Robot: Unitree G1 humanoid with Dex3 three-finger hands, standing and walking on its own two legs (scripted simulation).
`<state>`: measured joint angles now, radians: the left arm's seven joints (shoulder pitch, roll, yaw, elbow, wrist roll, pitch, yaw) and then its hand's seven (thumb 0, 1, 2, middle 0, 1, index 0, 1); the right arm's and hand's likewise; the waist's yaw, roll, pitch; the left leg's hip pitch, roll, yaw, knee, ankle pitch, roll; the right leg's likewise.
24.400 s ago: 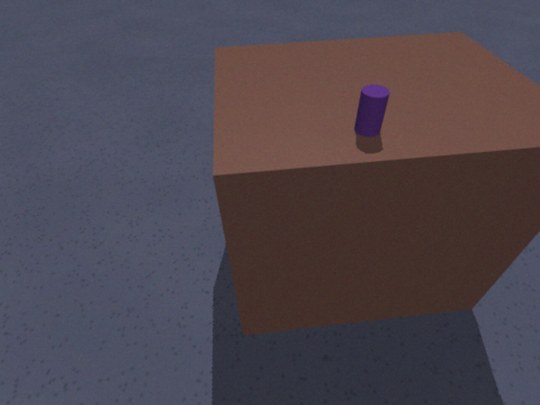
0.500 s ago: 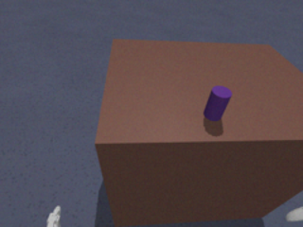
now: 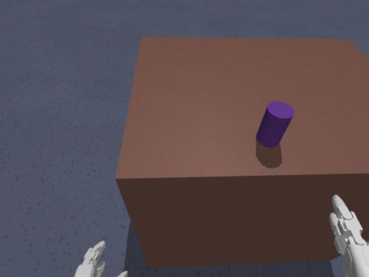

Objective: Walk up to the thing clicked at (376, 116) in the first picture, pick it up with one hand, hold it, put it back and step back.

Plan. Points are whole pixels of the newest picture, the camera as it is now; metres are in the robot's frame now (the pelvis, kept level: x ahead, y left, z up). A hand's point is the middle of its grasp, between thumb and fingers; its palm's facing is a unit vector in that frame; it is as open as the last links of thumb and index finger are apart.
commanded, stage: home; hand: right
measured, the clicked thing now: (273, 125) +0.47 -0.20 +0.08
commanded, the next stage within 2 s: none
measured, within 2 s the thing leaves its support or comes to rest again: neither
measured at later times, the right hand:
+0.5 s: hand (275, 272) +0.19 -0.18 -0.09, palm faces +0.09 +0.96 -0.25, open 17.5 cm
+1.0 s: hand out of the picture +0.10 -0.26 -0.14, palm faces -0.06 +0.92 -0.39, open 17.5 cm
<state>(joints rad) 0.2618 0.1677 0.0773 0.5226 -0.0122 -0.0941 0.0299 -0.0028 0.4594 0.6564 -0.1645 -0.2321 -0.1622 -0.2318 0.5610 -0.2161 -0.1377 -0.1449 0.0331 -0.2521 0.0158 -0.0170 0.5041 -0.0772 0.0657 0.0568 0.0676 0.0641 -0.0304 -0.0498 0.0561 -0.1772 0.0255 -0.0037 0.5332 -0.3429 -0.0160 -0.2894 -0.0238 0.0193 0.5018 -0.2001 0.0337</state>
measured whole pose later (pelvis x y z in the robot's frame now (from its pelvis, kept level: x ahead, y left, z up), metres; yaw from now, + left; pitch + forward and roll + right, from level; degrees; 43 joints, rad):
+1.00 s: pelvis +0.00 -0.01 -0.01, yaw +2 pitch -2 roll +0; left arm 0.20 0.35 0.02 0.86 0.03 0.00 -0.01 0.01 0.91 0.90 -0.20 -0.31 -0.20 -0.30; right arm 0.27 -0.35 -0.02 0.84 -0.04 -0.03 -0.01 -0.01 0.54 -0.04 0.06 0.05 0.06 0.05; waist 0.01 -0.02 0.00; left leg -0.18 0.00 -0.03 0.58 -0.36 -0.02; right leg -0.30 -0.05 0.00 0.59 -0.25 0.03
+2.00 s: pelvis -0.01 -0.02 +0.01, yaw +2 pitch -3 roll +0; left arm 0.12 0.36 -0.01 1.15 0.01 0.00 -0.01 0.00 0.91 0.90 -0.20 -0.31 -0.20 -0.30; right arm 0.16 -0.36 0.02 1.10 -0.01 -0.01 0.00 -0.01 0.53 -0.05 0.06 0.05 0.06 0.05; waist 0.01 0.00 0.05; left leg -0.08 0.03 -0.03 0.37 -0.24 -0.04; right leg -0.20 -0.03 -0.01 0.39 -0.14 0.01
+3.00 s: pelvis +0.00 -0.02 +0.01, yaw +1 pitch -2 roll +0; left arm 0.10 0.35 0.00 1.14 0.01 -0.01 -0.01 0.00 0.91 0.90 -0.20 -0.30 -0.20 -0.30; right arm 0.16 -0.36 0.00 1.11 -0.02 0.00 0.00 0.00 -0.65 -0.84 0.20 0.29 0.20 0.30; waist 0.01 0.00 0.05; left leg -0.05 0.04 -0.02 0.33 -0.24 -0.05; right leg -0.19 -0.01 0.00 0.37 -0.14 0.00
